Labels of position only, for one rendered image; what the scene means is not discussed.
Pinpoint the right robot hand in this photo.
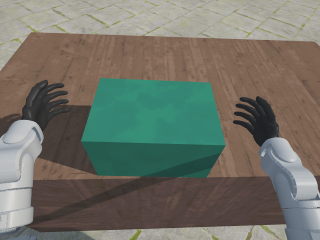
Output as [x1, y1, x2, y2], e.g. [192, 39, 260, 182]
[233, 96, 279, 147]

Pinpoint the left robot hand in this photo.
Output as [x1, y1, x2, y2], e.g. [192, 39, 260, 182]
[21, 80, 69, 131]

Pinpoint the carton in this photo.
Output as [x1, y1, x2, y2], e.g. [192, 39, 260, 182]
[81, 78, 226, 178]

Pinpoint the right robot forearm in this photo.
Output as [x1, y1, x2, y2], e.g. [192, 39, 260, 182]
[258, 137, 320, 240]

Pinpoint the left robot forearm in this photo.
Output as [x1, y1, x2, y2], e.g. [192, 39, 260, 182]
[0, 120, 44, 237]

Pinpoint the pedestal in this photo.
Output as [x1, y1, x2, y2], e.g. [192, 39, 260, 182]
[0, 32, 320, 233]

